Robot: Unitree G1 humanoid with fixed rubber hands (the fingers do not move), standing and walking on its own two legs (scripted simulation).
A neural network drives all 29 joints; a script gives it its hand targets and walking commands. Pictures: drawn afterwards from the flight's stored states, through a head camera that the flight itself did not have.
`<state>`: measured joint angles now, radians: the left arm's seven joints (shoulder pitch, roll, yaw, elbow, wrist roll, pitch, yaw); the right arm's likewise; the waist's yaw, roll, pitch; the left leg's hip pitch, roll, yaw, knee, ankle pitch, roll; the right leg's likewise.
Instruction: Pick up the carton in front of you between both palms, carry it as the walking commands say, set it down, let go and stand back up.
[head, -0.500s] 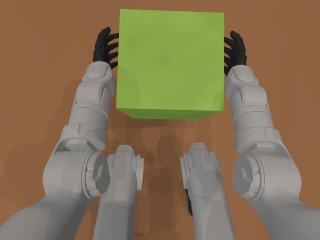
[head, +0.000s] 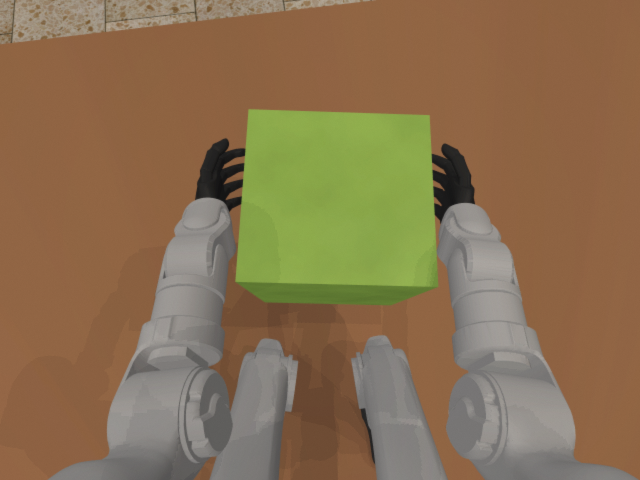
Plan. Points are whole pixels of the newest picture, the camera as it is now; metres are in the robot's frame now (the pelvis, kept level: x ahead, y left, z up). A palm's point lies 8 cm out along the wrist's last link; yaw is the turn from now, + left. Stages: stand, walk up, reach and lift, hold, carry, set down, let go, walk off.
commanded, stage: reach and lift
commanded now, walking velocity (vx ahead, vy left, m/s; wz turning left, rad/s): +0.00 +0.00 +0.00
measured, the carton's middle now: (332, 225) +0.45 -0.02 -0.12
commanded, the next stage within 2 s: hold in 2.00 s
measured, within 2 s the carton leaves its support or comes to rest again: neither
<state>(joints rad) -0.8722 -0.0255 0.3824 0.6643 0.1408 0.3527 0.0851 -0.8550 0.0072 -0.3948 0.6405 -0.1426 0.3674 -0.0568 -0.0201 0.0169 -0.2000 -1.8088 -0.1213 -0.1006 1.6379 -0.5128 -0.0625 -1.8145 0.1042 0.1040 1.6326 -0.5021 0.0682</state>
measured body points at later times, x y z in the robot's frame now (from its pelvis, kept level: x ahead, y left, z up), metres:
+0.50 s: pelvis +0.06 +0.00 +0.15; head +0.16 +0.00 +0.58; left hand +0.43 +0.14 +0.10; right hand +0.42 -0.16 +0.10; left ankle +0.09 +0.13 -0.50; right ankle +0.10 -0.13 -0.50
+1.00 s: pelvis +0.09 +0.00 +0.23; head +0.06 +0.00 +0.68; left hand +0.39 +0.15 +0.24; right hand +0.38 -0.16 +0.24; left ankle +0.09 +0.13 -0.50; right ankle +0.10 -0.13 -0.50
